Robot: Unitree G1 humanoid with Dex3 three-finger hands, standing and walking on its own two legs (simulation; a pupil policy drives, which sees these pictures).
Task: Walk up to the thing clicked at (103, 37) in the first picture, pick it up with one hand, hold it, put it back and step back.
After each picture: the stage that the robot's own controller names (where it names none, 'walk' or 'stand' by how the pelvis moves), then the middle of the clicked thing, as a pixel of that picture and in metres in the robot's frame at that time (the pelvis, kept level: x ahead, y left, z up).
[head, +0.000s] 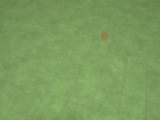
stand; (104, 35) +1.58 -0.26 -0.72
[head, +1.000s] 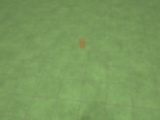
walk; (82, 43) +1.47 +0.13 -0.69
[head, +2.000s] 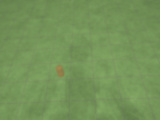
walk; (60, 71) +0.94 +0.31 -0.71
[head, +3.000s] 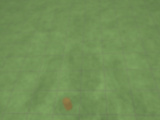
walk; (67, 104) +0.59 +0.23 -0.71
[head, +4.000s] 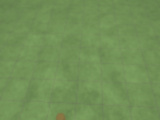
stand; (61, 119) +0.44 +0.20 -0.70
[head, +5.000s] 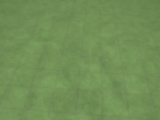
stand; out of the picture +0.41 +0.18 -0.72
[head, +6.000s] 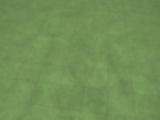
stand; out of the picture +0.41 +0.16 -0.71
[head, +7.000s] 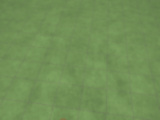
stand; out of the picture +0.42 +0.16 -0.71
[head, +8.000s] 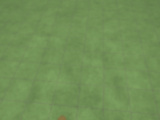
stand; out of the picture +0.44 +0.17 -0.72
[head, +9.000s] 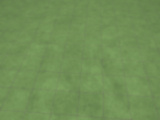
stand; out of the picture +0.41 +0.18 -0.72
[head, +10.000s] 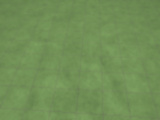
stand; out of the picture +0.41 +0.19 -0.73
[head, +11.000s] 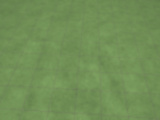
stand; out of the picture +0.40 +0.19 -0.73
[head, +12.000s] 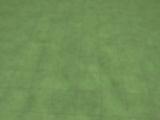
stand; out of the picture +0.40 +0.19 -0.73
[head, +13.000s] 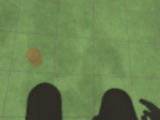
go down; (34, 57) +0.47 +0.24 -0.38
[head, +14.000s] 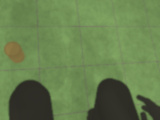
go down; (15, 53) +0.46 +0.28 -0.31
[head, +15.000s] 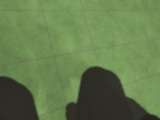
close in; out of the picture +0.44 +0.32 -0.23
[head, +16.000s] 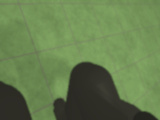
close; out of the picture +0.43 +0.32 -0.22
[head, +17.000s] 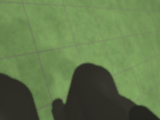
lift; out of the picture +0.40 +0.29 -0.23
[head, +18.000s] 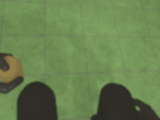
lift; (11, 73) +0.34 +0.25 -0.07
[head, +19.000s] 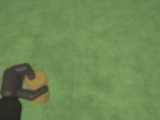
hold; (38, 88) +0.33 +0.16 +0.04
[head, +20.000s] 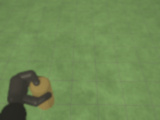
hold; (43, 93) +0.32 +0.16 +0.00
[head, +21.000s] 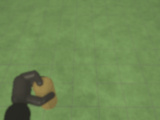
crouch; (46, 94) +0.32 +0.15 +0.00
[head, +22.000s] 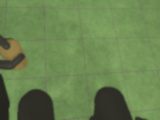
crouch; (14, 56) +0.43 +0.23 -0.11
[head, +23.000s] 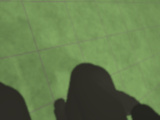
lower; out of the picture +0.40 +0.33 -0.22
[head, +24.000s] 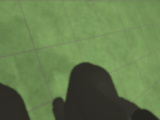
lower; out of the picture +0.40 +0.33 -0.22
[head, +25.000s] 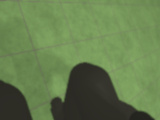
lower; out of the picture +0.40 +0.33 -0.23
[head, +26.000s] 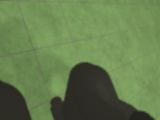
lower; out of the picture +0.40 +0.33 -0.22
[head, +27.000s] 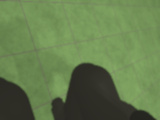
loosen; out of the picture +0.40 +0.31 -0.23
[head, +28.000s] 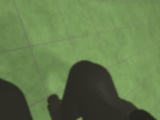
withdraw; out of the picture +0.39 +0.31 -0.23
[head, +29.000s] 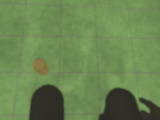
walk; (41, 67) +0.44 +0.24 -0.38
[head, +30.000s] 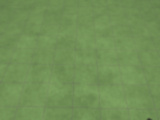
stand; out of the picture +0.37 +0.18 -0.66
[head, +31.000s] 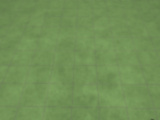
stand; out of the picture +0.39 +0.20 -0.67
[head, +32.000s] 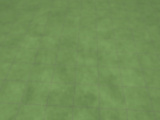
stand; out of the picture +0.38 +0.19 -0.70
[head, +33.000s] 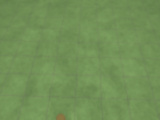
walk; out of the picture +0.41 +0.18 -0.71
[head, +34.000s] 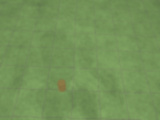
walk; (61, 85) +0.63 +0.14 -0.70
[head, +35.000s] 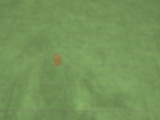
walk; (57, 59) +0.94 +0.25 -0.70
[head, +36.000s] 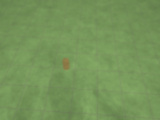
stand; (66, 64) +1.01 +0.18 -0.71
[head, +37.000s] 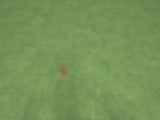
stand; (63, 70) +1.00 +0.22 -0.72
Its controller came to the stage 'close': yes
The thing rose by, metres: 0.70
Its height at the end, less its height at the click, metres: +0.00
